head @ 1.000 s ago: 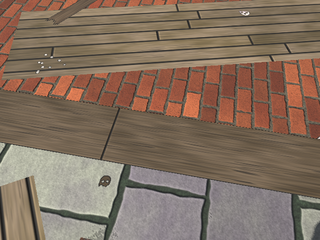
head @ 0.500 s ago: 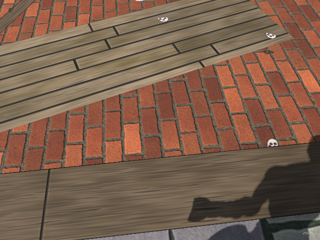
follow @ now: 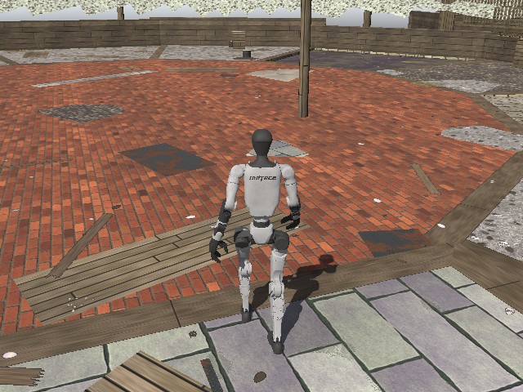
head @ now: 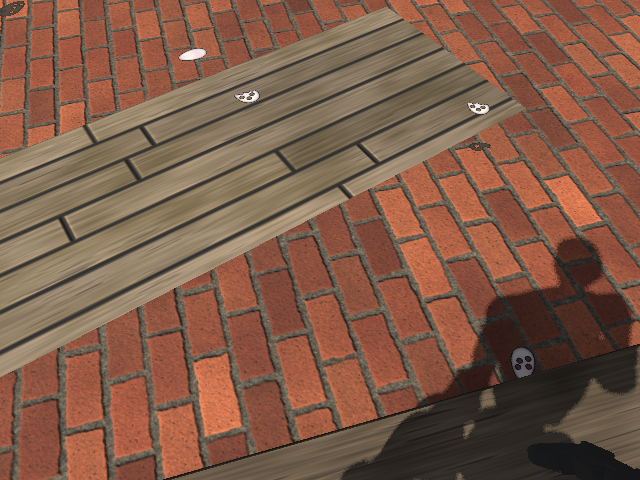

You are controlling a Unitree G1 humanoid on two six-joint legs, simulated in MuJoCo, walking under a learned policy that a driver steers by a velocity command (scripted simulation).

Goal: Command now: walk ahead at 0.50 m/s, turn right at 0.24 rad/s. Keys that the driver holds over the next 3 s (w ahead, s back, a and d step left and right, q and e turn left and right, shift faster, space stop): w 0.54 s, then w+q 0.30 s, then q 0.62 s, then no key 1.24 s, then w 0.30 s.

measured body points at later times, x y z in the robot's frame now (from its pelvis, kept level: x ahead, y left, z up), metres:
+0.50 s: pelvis +0.25 +0.00 +0.01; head +0.28 +0.00 +0.46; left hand +0.47 +0.21 -0.08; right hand +0.19 -0.25 -0.12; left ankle +0.13 +0.10 -0.72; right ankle +0.39 -0.11 -0.70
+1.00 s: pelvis +0.47 -0.03 +0.01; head +0.49 -0.04 +0.46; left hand +0.43 +0.23 -0.12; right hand +0.64 -0.27 -0.11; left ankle +0.59 +0.12 -0.66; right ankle +0.40 -0.11 -0.72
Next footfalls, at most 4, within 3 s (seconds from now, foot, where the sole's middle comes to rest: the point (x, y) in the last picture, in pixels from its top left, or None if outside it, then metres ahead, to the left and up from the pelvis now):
0.56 right None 0.44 -0.11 -0.76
1.22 left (315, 384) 0.71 0.13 -0.88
1.80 right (409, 380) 0.74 -0.10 -0.88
2.36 left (320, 400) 0.67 0.11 -0.88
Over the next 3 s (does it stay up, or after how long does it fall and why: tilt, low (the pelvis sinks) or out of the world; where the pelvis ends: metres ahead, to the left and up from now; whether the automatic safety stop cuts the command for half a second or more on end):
stays up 0.75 0.04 -0.11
